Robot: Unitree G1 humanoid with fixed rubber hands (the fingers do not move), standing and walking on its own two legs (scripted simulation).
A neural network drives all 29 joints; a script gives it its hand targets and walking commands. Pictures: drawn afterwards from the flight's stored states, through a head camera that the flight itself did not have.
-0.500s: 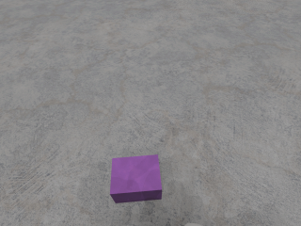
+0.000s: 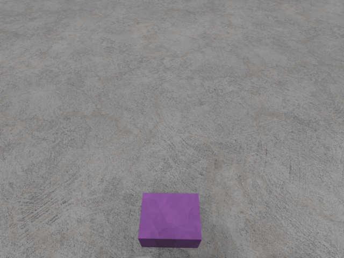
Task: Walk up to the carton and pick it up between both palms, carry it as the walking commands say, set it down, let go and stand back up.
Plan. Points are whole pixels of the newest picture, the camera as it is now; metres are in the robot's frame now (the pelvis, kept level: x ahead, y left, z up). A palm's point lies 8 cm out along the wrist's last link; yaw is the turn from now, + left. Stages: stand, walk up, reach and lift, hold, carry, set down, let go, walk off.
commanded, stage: walk up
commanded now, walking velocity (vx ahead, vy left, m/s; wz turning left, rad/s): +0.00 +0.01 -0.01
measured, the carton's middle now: (170, 220) +0.40 +0.04 -0.67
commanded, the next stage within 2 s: stand in 1.26 s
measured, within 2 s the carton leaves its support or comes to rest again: neither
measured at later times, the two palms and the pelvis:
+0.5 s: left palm out of the picture -0.03 +0.23 -0.14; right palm out of the picture +0.00 -0.22 -0.14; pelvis +0.00 +0.01 +0.01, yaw +0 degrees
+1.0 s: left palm out of the picture +0.01 +0.27 -0.14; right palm out of the picture +0.00 -0.15 -0.15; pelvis +0.00 +0.06 +0.01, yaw -1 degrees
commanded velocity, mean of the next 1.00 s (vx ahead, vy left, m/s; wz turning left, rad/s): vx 0.00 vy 0.05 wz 0.00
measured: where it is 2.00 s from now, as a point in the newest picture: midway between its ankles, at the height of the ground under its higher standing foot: outside the picture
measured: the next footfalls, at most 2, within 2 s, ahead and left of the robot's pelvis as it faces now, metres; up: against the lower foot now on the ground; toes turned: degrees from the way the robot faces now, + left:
right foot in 0.94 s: +0.02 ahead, -0.06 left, +0.00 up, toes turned -1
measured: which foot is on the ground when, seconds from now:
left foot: down 0.00-1.00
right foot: down 0.00-0.68, up 0.70-0.92, down 0.94-1.00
